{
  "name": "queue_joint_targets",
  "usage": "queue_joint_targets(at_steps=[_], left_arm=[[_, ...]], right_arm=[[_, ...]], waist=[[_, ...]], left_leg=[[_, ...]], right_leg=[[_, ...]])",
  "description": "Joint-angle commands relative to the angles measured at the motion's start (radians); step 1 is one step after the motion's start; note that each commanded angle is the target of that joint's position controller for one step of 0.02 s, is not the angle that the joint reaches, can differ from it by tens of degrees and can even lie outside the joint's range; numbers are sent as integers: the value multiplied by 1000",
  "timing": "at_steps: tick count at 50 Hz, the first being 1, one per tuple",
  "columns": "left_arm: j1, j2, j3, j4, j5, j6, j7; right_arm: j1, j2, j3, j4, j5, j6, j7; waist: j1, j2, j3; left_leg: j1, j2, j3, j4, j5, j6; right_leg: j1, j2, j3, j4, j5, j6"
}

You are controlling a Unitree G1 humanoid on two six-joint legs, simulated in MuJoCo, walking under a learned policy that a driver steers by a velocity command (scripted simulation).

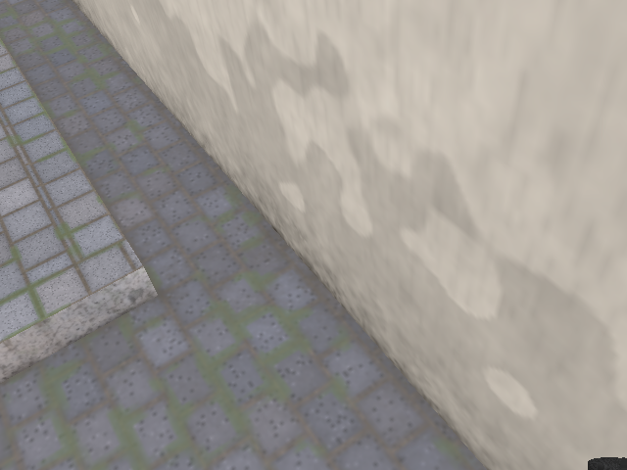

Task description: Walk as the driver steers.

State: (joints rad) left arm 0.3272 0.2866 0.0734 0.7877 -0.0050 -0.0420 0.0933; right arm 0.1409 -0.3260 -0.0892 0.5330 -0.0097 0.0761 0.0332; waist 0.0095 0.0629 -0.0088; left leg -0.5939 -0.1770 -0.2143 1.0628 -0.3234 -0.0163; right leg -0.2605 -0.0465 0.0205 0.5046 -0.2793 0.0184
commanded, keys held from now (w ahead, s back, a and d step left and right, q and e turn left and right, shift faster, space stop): w+q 0.24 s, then q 0.76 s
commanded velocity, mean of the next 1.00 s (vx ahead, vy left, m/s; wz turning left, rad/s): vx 0.18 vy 0.06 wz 0.60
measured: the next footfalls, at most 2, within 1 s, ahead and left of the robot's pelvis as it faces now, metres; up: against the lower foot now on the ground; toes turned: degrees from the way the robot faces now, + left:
left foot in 0.38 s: +0.15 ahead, +0.24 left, +0.00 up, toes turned +14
right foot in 0.82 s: +0.36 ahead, +0.12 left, +0.00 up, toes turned +35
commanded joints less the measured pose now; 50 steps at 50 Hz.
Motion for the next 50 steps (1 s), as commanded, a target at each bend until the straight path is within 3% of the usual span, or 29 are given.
queue_joint_targets(at_steps=[1,4,6,12,13,14,16,17,18,19,20,21,22,23,24,25,27,31,32,36,39,40,41,42,43,44,45,47,50], left_arm=[[20,152,43,-45,-16,-21,19],[85,165,42,-39,-5,-12,5],[134,190,47,-25,3,-8,-5],[137,264,70,-20,3,-3,-11],[84,205,47,-52,3,0,-36],[74,222,51,-59,5,3,-46],[66,228,51,-58,6,14,-51],[53,220,45,-57,1,16,-57],[73,193,32,-60,5,10,-57],[62,126,6,-106,45,-6,-64],[136,40,-32,-188,76,-34,-73],[86,145,-12,-180,16,-55,-76],[11,185,-5,-177,-10,-59,-76],[-9,197,2,-162,3,-53,-64],[-6,208,7,-143,27,-37,-54],[-4,218,13,-139,41,-22,-54],[-9,193,11,-131,46,-8,-60],[-126,110,-24,-167,36,0,-70],[-154,96,-29,-170,23,4,-75],[-230,139,-17,-194,13,0,-90],[-213,172,2,-173,10,-15,-91],[-187,177,8,-166,18,-24,-86],[-160,229,18,-168,36,-30,-78],[-149,293,26,-173,65,-14,-68],[-84,252,25,-139,50,0,-70],[-107,211,15,-148,29,5,-69],[-144,188,11,-154,25,12,-56],[-203,184,12,-152,18,20,-45],[-202,191,28,-140,19,37,-44]], right_arm=[[22,-102,-39,-60,-1,-7,16],[-58,-53,-17,-98,23,-10,13],[-92,-47,-10,-116,26,-15,23],[-81,-24,2,-118,33,-37,50],[2,-23,5,-65,44,-61,33],[-7,-47,-3,-56,46,-75,24],[-16,-73,-13,-43,35,-84,20],[41,-84,-28,-16,24,-85,15],[199,-115,-52,39,16,-78,10],[334,-190,-71,87,19,-72,-3],[300,-358,-83,33,12,-74,-17],[289,-298,-73,9,5,-111,-1],[258,-229,-50,26,12,-134,0],[193,-182,-35,27,26,-137,-1],[130,-149,-21,20,28,-132,-5],[92,-141,-16,16,18,-128,-16],[51,-142,-14,15,-2,-125,-34],[61,-163,-16,49,19,-102,-62],[74,-165,-14,59,24,-98,-63],[75,-189,-18,72,23,-71,-65],[68,-167,-12,81,36,-63,-64],[50,-154,-6,76,38,-64,-64],[67,-116,8,64,21,-70,-61],[186,-75,20,71,5,-74,-66],[208,-126,9,73,3,-77,-68],[199,-191,-18,82,11,-77,-67],[160,-199,-31,87,24,-69,-67],[128,-163,-29,80,28,-45,-72],[87,-78,-7,60,45,-28,-65]], waist=[[-38,-190,32],[18,-244,72],[49,-267,99],[48,-322,160],[33,-449,35],[35,-458,83],[14,-353,142],[-31,-270,120],[-103,-167,16],[-129,65,-13],[-18,374,-164],[-94,178,-279],[-81,109,-166],[-47,79,-83],[-12,75,-38],[16,97,-21],[38,94,-36],[16,51,-63],[1,49,-71],[-22,46,-91],[-15,82,-78],[10,79,-77],[4,2,-140],[-54,-198,-170],[-32,-336,-180],[-27,-248,-128],[-29,-194,-95],[-34,-185,-31],[-20,-240,-28]], left_leg=[[-214,103,-16,184,105,-22],[-231,143,61,133,174,-52],[-228,159,90,59,187,-61],[-128,218,173,-164,172,-51],[143,183,267,-223,114,-39],[251,166,306,-238,86,-27],[279,145,331,-380,41,28],[343,108,358,-500,97,73],[524,58,358,-609,169,116],[750,167,141,-609,398,132],[877,446,-367,-619,633,324],[806,551,-564,-775,468,435],[732,508,-432,-763,354,385],[612,452,-309,-744,378,317],[491,409,-205,-731,491,280],[397,377,-140,-743,585,263],[327,323,-60,-734,718,260],[348,299,-65,-686,756,246],[362,299,-86,-678,713,237],[438,312,-208,-621,633,224],[503,282,-263,-559,581,184],[475,242,-255,-520,539,154],[402,189,-207,-413,414,113],[221,65,-64,-226,-23,40],[102,42,22,-41,-416,-12],[71,92,10,97,-368,-36],[62,119,28,149,-287,-58],[40,152,75,99,-166,-76],[94,161,156,-44,-105,-78]], right_leg=[[178,-254,213,-203,-7,-41],[183,-248,116,-257,23,-72],[212,-269,95,-291,39,-101],[222,-322,-22,-344,74,-101],[99,-240,-134,-392,-158,-68],[18,-227,-155,-405,-160,-66],[48,-236,-172,-296,-46,-65],[65,-230,-194,-118,187,-57],[45,-194,-234,154,441,-31],[-254,-143,-195,507,-117,33],[-539,-8,-105,837,-393,84],[-566,8,59,957,-296,94],[-591,-32,65,931,-220,69],[-560,-66,53,859,-152,54],[-479,-87,61,782,-98,60],[-388,-84,64,718,-69,62],[-299,-35,33,647,-14,71],[-278,23,28,379,48,83],[-261,37,29,314,57,83],[-224,67,68,167,58,67],[-155,72,63,11,78,25],[-55,54,53,-104,225,2],[121,-78,147,-107,479,-51],[290,-282,357,-106,808,-211],[294,-426,562,-162,759,-349],[233,-424,524,-172,645,-347],[196,-353,402,-173,538,-295],[144,-260,239,-204,382,-227],[130,-195,108,-235,373,-221]])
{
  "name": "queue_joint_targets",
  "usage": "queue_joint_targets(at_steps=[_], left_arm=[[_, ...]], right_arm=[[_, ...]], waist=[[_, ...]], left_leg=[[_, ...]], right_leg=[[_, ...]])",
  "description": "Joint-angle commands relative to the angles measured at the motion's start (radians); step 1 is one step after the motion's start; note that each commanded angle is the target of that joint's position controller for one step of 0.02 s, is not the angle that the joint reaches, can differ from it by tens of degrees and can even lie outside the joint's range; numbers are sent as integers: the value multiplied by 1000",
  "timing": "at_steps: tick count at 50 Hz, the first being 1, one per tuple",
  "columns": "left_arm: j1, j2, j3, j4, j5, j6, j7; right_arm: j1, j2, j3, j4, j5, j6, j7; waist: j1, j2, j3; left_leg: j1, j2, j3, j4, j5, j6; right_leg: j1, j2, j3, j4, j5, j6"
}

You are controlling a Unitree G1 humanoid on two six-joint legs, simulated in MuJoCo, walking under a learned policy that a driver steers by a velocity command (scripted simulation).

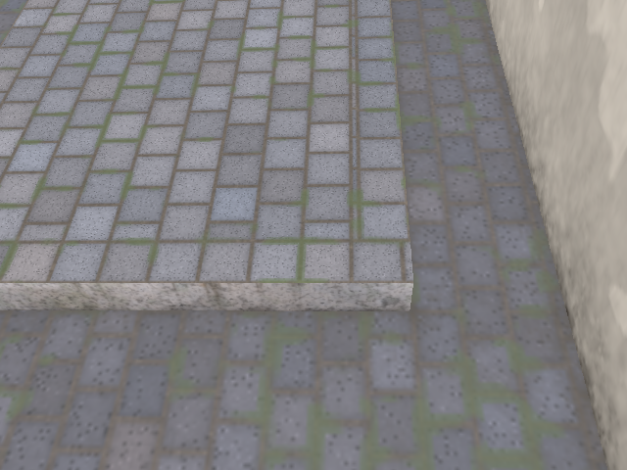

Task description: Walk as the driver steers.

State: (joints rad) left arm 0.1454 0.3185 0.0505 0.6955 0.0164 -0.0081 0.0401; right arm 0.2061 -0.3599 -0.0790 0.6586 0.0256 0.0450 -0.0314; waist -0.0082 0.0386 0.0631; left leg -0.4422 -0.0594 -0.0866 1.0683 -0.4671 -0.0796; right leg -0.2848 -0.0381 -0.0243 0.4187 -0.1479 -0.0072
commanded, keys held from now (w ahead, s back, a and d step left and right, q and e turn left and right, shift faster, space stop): q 0.34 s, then w+q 0.02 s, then w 0.50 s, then w+q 0.14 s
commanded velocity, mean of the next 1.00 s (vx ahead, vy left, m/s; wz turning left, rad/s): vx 0.22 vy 0.00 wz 0.37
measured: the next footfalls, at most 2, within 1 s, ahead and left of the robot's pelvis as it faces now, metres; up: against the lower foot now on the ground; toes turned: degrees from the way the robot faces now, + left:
left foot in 0.22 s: +0.05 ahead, +0.15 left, +0.00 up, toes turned +8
right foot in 0.72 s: +0.19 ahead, -0.03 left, +0.00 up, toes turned +17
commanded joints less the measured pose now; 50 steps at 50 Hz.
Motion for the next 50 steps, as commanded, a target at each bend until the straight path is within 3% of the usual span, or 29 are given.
queue_joint_targets(at_steps=[1,2,7,9,10,11,12,13,14,16,17,19,20,22,28,31,34,35,36,37,38,39,40,42,44,49,50], left_arm=[[-18,160,52,-49,-3,9,9],[-27,168,56,-61,4,19,7],[-31,195,66,-53,-18,34,-8],[-40,189,65,-43,-40,31,-13],[-12,163,58,-28,-43,28,-15],[36,114,46,-11,-24,27,-21],[19,60,23,-67,35,29,-30],[-71,110,42,-94,12,23,-17],[-85,138,54,-89,-12,25,-12],[-40,139,65,-56,-8,31,-3],[-26,134,66,-54,-3,30,-4],[8,117,64,-43,-13,19,-20],[-3,109,61,-42,-19,13,-28],[-59,95,54,-55,-24,-1,-39],[-109,70,40,-61,-29,-51,-67],[-98,72,37,-60,-32,-71,-71],[-7,68,37,-28,-30,-86,-70],[57,76,41,-10,-27,-88,-64],[172,107,48,11,-21,-88,-55],[253,210,72,34,-12,-86,-51],[308,213,79,48,-14,-85,-57],[273,160,58,40,-16,-87,-57],[237,126,45,25,-5,-88,-53],[193,103,30,20,1,-86,-50],[179,98,25,20,-1,-86,-46],[199,120,28,46,-7,-89,-43],[222,106,23,61,-23,-97,-41]], right_arm=[[11,-44,-17,-77,9,3,5],[-1,-48,-17,-89,21,4,11],[-14,-65,-24,-108,11,4,45],[27,-58,-32,-95,3,3,56],[54,-72,-42,-85,0,4,51],[83,-131,-61,-85,-1,2,39],[88,-252,-80,-115,-13,0,21],[99,-229,-74,-120,-54,-22,32],[61,-195,-62,-113,-54,-40,36],[-15,-127,-44,-112,-11,-49,26],[-39,-120,-38,-115,-7,-47,18],[-10,-90,-28,-107,-10,-48,7],[8,-79,-25,-103,-13,-53,5],[39,-78,-21,-88,-18,-64,4],[77,-116,-27,-47,-14,-85,14],[77,-125,-26,-33,-9,-84,24],[48,-92,-13,-27,-4,-82,31],[40,-60,-2,-28,-9,-84,33],[14,-7,15,-37,-18,-90,33],[22,46,29,-69,-15,-108,30],[-9,-39,12,-79,-6,-122,23],[-4,-85,-4,-68,7,-129,26],[-10,-72,1,-53,7,-129,35],[-48,-50,3,-52,-6,-133,41],[-58,-17,10,-45,-8,-131,47],[-147,43,39,-59,2,-117,60],[-181,49,44,-70,-4,-117,61]], waist=[[9,-234,-115],[16,-254,-114],[24,-237,-151],[-3,-210,-154],[-11,-175,-151],[-8,0,-130],[27,309,-111],[-55,213,-170],[-32,144,-137],[12,97,-104],[24,112,-108],[25,123,-157],[8,127,-150],[-22,137,-106],[-62,101,-44],[-55,80,-21],[11,52,-47],[44,43,-77],[95,-8,-129],[92,-248,-165],[128,-289,-130],[104,-199,-59],[90,-169,-29],[72,-140,20],[58,-152,19],[93,-122,14],[108,-87,35]], left_leg=[[-39,59,42,-93,37,-19],[-23,69,62,-135,58,-14],[96,89,119,-352,143,34],[191,63,157,-518,261,77],[271,46,141,-591,303,109],[384,138,-23,-691,492,163],[447,391,-387,-697,804,326],[374,433,-435,-734,689,429],[348,374,-357,-746,584,384],[315,292,-266,-736,505,296],[286,270,-243,-734,539,291],[321,235,-235,-770,290,291],[342,232,-252,-799,146,294],[364,240,-289,-842,40,298],[333,254,-301,-850,71,312],[289,253,-326,-847,43,317],[209,211,-303,-787,77,286],[157,180,-279,-734,115,261],[59,126,-208,-581,124,213],[-165,-1,-21,-307,34,141],[-339,10,-2,-63,-135,103],[-416,67,-31,53,-81,107],[-444,92,-9,80,10,106],[-435,138,8,37,143,100],[-369,153,37,-28,229,78],[-233,147,88,-302,471,53],[-211,140,94,-364,521,59]], right_leg=[[172,-211,128,-142,257,-203],[163,-204,91,-143,212,-198],[148,-267,73,-108,187,-189],[126,-253,31,-39,119,-139],[74,-229,-2,36,53,-89],[-67,-151,-89,233,-105,-7],[-337,-1,-117,540,-511,93],[-378,25,49,695,-516,83],[-382,2,82,739,-431,66],[-373,-13,93,723,-303,63],[-340,-2,89,740,-256,73],[-326,7,71,707,-164,74],[-342,5,65,651,-138,73],[-354,5,59,512,-118,71],[-232,12,41,219,-137,46],[-159,21,24,149,-150,15],[46,42,-2,21,-50,-17],[163,26,17,10,-41,-30],[322,-63,114,-4,-61,-65],[489,-224,394,-86,-222,-166],[493,-357,663,-182,-387,-276],[455,-345,640,-187,-473,-277],[432,-297,562,-201,-463,-254],[352,-247,439,-237,-259,-227],[284,-200,307,-271,-61,-206],[207,-144,68,-288,165,-164],[193,-153,50,-305,152,-158]])
Over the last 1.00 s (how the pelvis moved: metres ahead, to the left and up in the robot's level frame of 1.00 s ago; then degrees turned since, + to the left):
0.22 0.17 0.00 37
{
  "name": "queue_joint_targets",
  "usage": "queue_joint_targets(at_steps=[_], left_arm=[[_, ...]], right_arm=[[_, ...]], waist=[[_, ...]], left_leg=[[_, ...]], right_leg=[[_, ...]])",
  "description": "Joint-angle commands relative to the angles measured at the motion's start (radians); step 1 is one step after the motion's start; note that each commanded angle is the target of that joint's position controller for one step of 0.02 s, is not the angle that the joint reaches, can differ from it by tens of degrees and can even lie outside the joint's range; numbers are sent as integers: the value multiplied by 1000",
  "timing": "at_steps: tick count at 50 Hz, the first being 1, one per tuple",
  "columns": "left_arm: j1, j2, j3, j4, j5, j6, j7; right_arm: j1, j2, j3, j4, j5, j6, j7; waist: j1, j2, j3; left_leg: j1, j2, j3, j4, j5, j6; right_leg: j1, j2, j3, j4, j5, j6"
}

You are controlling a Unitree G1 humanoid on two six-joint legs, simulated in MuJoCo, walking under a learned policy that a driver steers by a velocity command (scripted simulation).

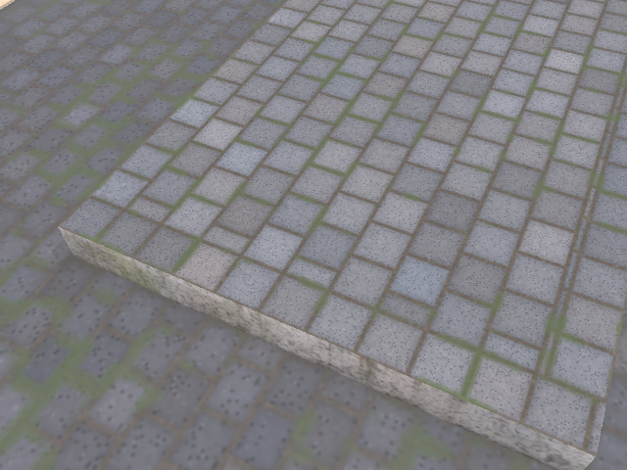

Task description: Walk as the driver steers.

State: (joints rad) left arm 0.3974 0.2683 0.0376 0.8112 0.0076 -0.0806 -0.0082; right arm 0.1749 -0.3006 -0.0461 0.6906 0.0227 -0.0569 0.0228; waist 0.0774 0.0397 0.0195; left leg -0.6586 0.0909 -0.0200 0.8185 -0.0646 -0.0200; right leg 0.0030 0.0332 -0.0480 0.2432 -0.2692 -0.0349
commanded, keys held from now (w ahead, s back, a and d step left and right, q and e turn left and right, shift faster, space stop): no key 1.00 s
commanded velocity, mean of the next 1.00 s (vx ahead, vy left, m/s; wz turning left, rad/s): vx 0.11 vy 0.00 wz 0.07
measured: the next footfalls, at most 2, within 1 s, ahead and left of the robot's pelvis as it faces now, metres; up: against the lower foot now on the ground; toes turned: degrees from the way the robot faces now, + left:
left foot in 0.16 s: +0.28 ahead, +0.15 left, +0.00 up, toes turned +3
right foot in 0.52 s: +0.29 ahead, -0.09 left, +0.00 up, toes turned +3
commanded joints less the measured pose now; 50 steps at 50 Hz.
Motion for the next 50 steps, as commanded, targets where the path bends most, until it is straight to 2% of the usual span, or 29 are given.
queue_joint_targets(at_steps=[1,3,5,6,7,8,9,10,11,12,13,14,16,18,19,21,23,25,26,27,28,29,30,33,36,42,50], left_arm=[[-16,158,33,-39,-18,-27,8],[19,168,31,-5,-24,-23,5],[7,183,34,10,-31,-15,4],[-21,206,40,5,-30,-14,9],[-42,207,39,3,-33,-7,11],[-33,195,30,-5,-25,-6,15],[91,100,-4,-26,9,-14,7],[182,73,-29,18,3,-11,-3],[83,167,3,22,-27,2,-5],[-18,167,3,-17,-40,13,3],[-49,135,-1,-18,-26,26,20],[-39,127,2,-10,-13,44,35],[25,88,-4,16,-4,70,47],[17,69,-11,17,7,78,56],[-8,70,-12,13,12,81,58],[-59,90,-7,9,10,88,60],[-87,99,-2,9,11,88,60],[-98,90,-2,15,24,79,55],[-118,103,-4,3,32,74,54],[-167,167,6,-14,28,71,58],[-208,164,9,-1,21,65,54],[-231,111,-5,-3,21,51,45],[-237,91,-13,7,25,39,37],[-215,98,-14,35,9,12,24],[-204,107,-14,58,4,16,28],[-232,108,-15,89,1,29,32],[-262,111,-14,126,2,39,31]], right_arm=[[-176,-1,15,-112,-2,-18,10],[-210,-5,14,-137,-3,-24,21],[-178,-41,1,-132,-11,-27,29],[-115,-70,-13,-114,-23,-32,26],[16,-111,-35,-69,-34,-26,23],[128,-163,-56,-37,-42,-16,8],[201,-257,-72,-26,-69,7,-11],[200,-202,-52,-42,-52,21,-13],[164,-145,-37,-31,-36,32,-11],[71,-108,-23,-32,-18,26,-12],[-5,-70,-10,-27,-13,17,-12],[-54,-49,-5,-22,-18,9,-12],[-116,-63,-13,-4,-36,5,-6],[-132,-60,-13,17,-41,3,-9],[-124,-63,-15,31,-41,5,-12],[-116,-67,-16,52,-42,14,-21],[-127,-64,-11,70,-37,25,-27],[-130,-24,5,88,-30,34,-31],[-92,1,14,110,-30,36,-32],[-29,0,11,124,-36,41,-35],[-16,-1,9,131,-34,51,-44],[-39,-29,4,136,-36,60,-54],[-41,-38,0,143,-32,67,-60],[-25,-54,-6,176,-26,74,-66],[-38,-50,-9,200,-17,71,-63],[-35,-53,-18,249,-14,84,-69],[-38,-73,-25,294,-15,92,-78]], waist=[[26,-89,98],[21,-98,97],[-21,-127,55],[-72,-152,17],[-146,-126,-73],[-200,-85,-160],[-148,142,-340],[-140,222,-568],[-171,65,-493],[-139,31,-308],[-102,-19,-193],[-63,-5,-152],[-10,52,-116],[-7,69,-111],[-20,68,-117],[-42,69,-109],[-37,61,-75],[-21,34,-38],[-29,-2,-2],[-86,-109,39],[-113,-217,52],[-99,-201,64],[-99,-192,49],[-80,-123,-28],[-63,-76,-68],[-62,-36,-69],[-67,-41,-48]], left_leg=[[42,-20,36,-168,149,6],[106,-50,38,-241,174,32],[169,-80,29,-288,146,66],[248,-103,34,-303,128,92],[442,-137,57,-320,153,121],[657,-86,12,-310,371,146],[1055,174,-285,-207,703,289],[1136,353,-586,-324,694,433],[990,288,-487,-380,563,379],[840,237,-356,-405,505,325],[676,185,-272,-454,451,290],[540,156,-219,-498,390,265],[344,106,-131,-561,313,263],[297,92,-88,-574,278,277],[299,91,-86,-578,203,275],[286,92,-102,-599,-25,262],[249,82,-121,-605,-238,233],[215,38,-109,-567,-375,168],[216,1,-97,-529,-409,116],[248,-65,-52,-477,-398,67],[384,-103,2,-452,-294,37],[465,-98,-3,-421,-214,30],[499,-87,-12,-414,-165,41],[520,-62,-34,-423,-26,62],[528,-57,-34,-424,67,59],[559,-56,-31,-428,129,52],[575,-49,-33,-439,120,50]], right_leg=[[-106,-226,63,-128,316,-127],[-74,-242,54,-102,461,-122],[-2,-255,41,-31,613,-97],[14,-252,39,41,743,-81],[-13,-227,12,176,866,-60],[-112,-174,-20,361,784,-13],[-432,-84,-21,718,241,46],[-511,18,91,1007,-422,87],[-529,-35,170,1080,-407,83],[-598,-80,134,1046,-357,74],[-588,-116,124,962,-291,84],[-499,-147,132,882,-226,91],[-328,-131,95,779,-166,110],[-270,-122,83,649,-145,122],[-254,-126,86,592,-104,119],[-225,-125,88,517,-26,108],[-182,-113,82,440,30,94],[-112,-100,67,311,87,71],[-117,-132,110,217,132,52],[-199,-185,169,155,98,20],[-362,-175,182,100,-113,-10],[-418,-160,182,60,-197,-3],[-415,-149,168,56,-166,18],[-282,-124,128,116,83,41],[-203,-115,112,144,228,29],[-173,-108,99,139,306,12],[-177,-100,88,118,285,10]])
Over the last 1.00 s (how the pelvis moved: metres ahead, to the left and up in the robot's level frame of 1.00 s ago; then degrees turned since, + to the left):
0.20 0.08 0.00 20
